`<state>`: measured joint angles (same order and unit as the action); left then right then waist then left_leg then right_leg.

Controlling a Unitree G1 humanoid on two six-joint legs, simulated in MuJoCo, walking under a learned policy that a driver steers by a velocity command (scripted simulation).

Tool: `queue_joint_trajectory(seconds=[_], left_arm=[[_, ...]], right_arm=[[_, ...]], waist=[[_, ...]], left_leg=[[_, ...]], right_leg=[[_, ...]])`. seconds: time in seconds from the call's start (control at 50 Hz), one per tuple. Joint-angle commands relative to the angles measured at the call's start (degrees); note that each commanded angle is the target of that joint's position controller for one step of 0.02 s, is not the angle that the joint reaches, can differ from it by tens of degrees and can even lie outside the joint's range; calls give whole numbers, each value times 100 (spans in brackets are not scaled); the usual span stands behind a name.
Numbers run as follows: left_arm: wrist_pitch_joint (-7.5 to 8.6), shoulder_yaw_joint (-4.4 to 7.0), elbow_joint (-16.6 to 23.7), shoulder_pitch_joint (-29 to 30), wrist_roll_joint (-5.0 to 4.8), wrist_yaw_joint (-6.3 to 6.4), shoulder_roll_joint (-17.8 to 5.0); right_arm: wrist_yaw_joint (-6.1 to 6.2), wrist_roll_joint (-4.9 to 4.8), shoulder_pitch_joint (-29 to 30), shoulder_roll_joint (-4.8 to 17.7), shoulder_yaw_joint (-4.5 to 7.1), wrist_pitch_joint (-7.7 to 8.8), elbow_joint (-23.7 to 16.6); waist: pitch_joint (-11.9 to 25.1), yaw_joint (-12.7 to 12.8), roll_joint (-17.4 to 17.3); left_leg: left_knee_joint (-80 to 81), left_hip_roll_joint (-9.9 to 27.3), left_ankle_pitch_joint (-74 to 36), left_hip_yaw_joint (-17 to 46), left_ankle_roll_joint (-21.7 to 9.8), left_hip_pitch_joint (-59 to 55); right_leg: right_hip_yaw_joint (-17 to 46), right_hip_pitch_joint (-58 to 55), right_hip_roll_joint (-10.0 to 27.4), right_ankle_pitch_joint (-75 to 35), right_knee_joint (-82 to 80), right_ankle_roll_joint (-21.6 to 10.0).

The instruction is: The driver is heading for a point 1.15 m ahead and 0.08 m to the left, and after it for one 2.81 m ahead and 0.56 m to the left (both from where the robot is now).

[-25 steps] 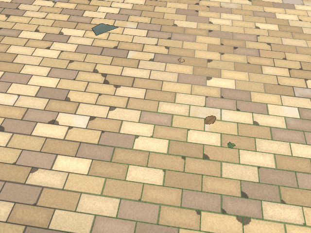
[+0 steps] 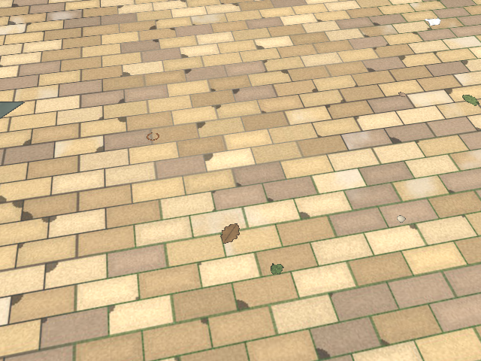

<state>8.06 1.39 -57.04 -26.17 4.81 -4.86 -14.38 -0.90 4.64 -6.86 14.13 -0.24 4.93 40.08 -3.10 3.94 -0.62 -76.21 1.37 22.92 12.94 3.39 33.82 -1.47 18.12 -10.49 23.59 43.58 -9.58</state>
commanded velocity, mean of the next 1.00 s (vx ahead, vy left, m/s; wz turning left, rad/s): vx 0.39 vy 0.00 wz -0.05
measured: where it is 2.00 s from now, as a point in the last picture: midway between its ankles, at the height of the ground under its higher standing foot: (220, 182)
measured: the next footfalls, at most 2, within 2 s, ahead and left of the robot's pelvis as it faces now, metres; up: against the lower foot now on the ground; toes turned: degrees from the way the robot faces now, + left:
left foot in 0.22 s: +0.32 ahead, +0.13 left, -0.14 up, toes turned -12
right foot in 0.66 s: +0.25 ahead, -0.13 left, -0.14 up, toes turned -12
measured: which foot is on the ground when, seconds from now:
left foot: up 0.00-0.20, down 0.22-0.66, up 0.68-1.00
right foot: down 0.00-0.24, up 0.26-0.64, down 0.66-1.00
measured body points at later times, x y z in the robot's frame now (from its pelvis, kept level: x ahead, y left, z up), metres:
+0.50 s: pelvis +0.20 +0.03 -0.10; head +0.24 +0.04 +0.35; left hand +0.42 +0.24 -0.21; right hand +0.20 -0.23 -0.23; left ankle +0.28 +0.14 -0.84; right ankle +0.20 -0.13 -0.68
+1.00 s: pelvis +0.37 -0.05 -0.11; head +0.39 -0.08 +0.34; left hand +0.31 +0.21 -0.22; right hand +0.51 -0.30 -0.24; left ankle +0.53 +0.07 -0.76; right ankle +0.21 -0.12 -0.84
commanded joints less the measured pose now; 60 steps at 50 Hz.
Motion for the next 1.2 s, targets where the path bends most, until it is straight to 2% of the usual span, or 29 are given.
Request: queue_joint_trajectory(seconds=[0.02,0.06,0.08,0.16,0.18,0.22,0.24,0.26,0.3,0.32,0.34,0.36,0.4,0.46,0.5,0.52,0.58,0.64,0.66,0.68,0.7,0.72,0.8,0.96,1.04,1.12,1.16,1.18,1.2], left_arm=[[337,-174,1056,1354,-62,127,-280],[302,12,1178,1322,-72,229,-878],[268,78,1129,981,-52,206,-1042],[64,-14,646,-1240,-407,380,-403],[-375,160,939,-219,-1045,741,-246],[-855,113,994,-171,-705,891,-229],[-908,58,1037,-152,-506,850,-3],[-905,-54,980,-721,-547,757,190],[-684,-41,1421,-252,-754,688,-317],[-691,-9,1630,391,-768,711,-411],[-776,-42,1854,687,-866,767,-328],[-930,19,1832,1130,-780,891,-540],[-1085,117,1906,1209,-648,977,-653],[-924,55,2034,1152,-525,923,-205],[-876,-102,1992,1156,-474,811,216],[-849,-144,1920,1312,-469,718,319],[-754,63,2191,1780,-699,505,-321],[-592,291,1828,1056,-710,544,-521],[-527,350,1597,296,-709,580,-521],[-478,423,1408,-520,-603,624,-763],[-470,393,1438,-797,-103,589,-1267],[-445,413,1417,-437,-139,595,-1116],[-295,249,1572,653,-357,596,-533],[-163,220,993,-537,-325,567,-345],[-229,181,692,-844,-297,721,-485],[-417,260,630,-496,-221,965,-1121],[-454,341,779,-68,-217,836,-1329],[-352,242,927,251,-205,688,-752],[-152,160,1813,618,-414,565,-653]], right_arm=[[109,175,-570,501,31,-119,-493],[9,99,-803,123,-86,-144,-443],[-93,48,-654,23,-127,-243,-500],[-179,21,725,335,-66,-364,-764],[-51,-663,1208,462,144,-58,-887],[-87,-569,-21,170,126,208,-335],[-65,-484,-1127,235,208,205,22],[-108,-565,-1917,475,268,198,294],[-67,-468,-1980,718,398,19,359],[31,-374,-1543,779,401,-79,270],[186,-334,-908,961,397,-207,299],[345,-333,-655,706,312,-325,181],[355,-320,-500,831,246,-364,244],[424,-323,-641,617,150,-316,399],[471,-489,-667,269,110,-410,587],[437,-608,-918,498,215,-432,672],[344,-658,-865,1252,511,-391,529],[328,-633,-889,875,462,-367,444],[308,-595,-780,480,369,-370,351],[206,-508,-589,-338,205,-278,230],[86,-194,-450,-161,271,-248,-92],[30,-122,44,232,415,-249,-184],[-236,-228,-893,526,568,-343,419],[-440,-282,686,199,388,-502,125],[-534,-279,1406,43,227,-464,-232],[-369,-350,305,360,262,-456,-108],[-197,-356,-1935,988,580,-375,530],[-71,-527,-1655,1287,761,-464,538],[-85,-322,-1513,1929,844,-567,364]], waist=[[188,-952,-326],[49,-941,-369],[-83,-824,-25],[-254,419,15],[29,553,24],[544,240,337],[1031,-183,-45],[2072,-477,-1013],[2970,-877,-716],[2573,-806,7],[2187,-392,-200],[1501,-438,329],[569,-199,11],[788,-144,-525],[1075,-61,-431],[1112,-313,-780],[584,-464,-1388],[277,-169,-700],[356,180,-210],[529,375,1217],[117,490,1932],[-556,325,1139],[-63,-490,956],[-526,-68,596],[-627,12,571],[343,-856,927],[1305,-1851,740],[1242,-1540,-603],[1678,-1195,-1381]], left_leg=[[1869,28,-2392,-426,38,-1296],[3484,-205,-3532,-1134,-4,-3190],[3523,-170,-3760,-1187,56,-3298],[5878,203,-4215,-566,-70,-449],[6930,-90,-4988,-449,-1,183],[7143,214,-6675,-879,-19,-1927],[6138,801,-8092,-625,-246,-3867],[4065,1999,-10091,73,-1329,-6755],[3880,2588,-8171,846,-2287,-7158],[4253,2440,-7239,809,-2354,-6083],[4865,2803,-5307,1469,-2609,-4888],[5507,2665,-4193,1314,-2458,-3427],[6007,1608,-3212,346,-1939,-1494],[5798,1001,-4737,-612,-1819,-1503],[5850,492,-2857,-1276,-1517,-1583],[6097,490,-1663,-1169,-1494,-1446],[6636,1365,1318,84,-1552,-1175],[6110,1273,1978,555,-1232,-529],[5018,828,1657,281,-916,407],[2299,-88,999,-625,-495,1493],[1551,-688,784,-523,-661,2757],[1028,-340,-124,-65,-745,3216],[822,-59,-1736,-464,-389,1850],[1594,28,-2499,-1457,-581,1982],[2696,-54,-1926,-2204,-942,1671],[3325,-867,-874,-2697,-1596,-716],[4190,-879,-584,-1909,-2043,-3691],[4458,125,236,-186,-2232,-4976],[5522,1383,860,3325,-3467,-6298]], right_leg=[[1699,2206,600,-2468,-1796,-525],[873,3506,-68,-870,-1259,-100],[1141,3434,182,-668,-1317,-168],[2491,-436,842,-205,575,-157],[2177,-1548,386,-979,1202,82],[1640,-472,282,-1213,2454,299],[1270,1117,173,529,3634,512],[1073,3173,-187,3054,5748,840],[1485,4550,524,2752,7525,1069],[1366,4489,686,2231,7513,1210],[1332,4228,1003,1601,7099,1366],[1282,3892,981,1199,6968,1463],[890,2927,825,222,6143,1495],[876,2478,804,-942,4970,1665],[590,1535,1302,-1725,1665,1648],[226,924,1204,-1641,975,1669],[143,415,1190,-559,-44,1309],[93,-731,1182,-298,-1235,841],[588,-1858,1569,74,-1624,713],[2106,-2542,2808,1100,-1978,551],[4282,-2183,3574,3164,-3454,451],[4051,-1934,3409,3303,-3681,506],[1324,-1220,2421,321,-3527,902],[-492,-1779,2206,-1786,-3691,962],[-1122,-2651,2283,-4505,-3320,1083],[-1458,-2792,2633,-9429,-1104,1081],[-1299,-1180,2689,-7808,1992,848],[-1118,937,1538,-1210,3999,906],[9,3460,730,324,5416,1156]])
Over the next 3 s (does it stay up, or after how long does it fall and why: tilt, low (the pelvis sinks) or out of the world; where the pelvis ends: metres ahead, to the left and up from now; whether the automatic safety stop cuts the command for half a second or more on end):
stays up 2.12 0.55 -0.13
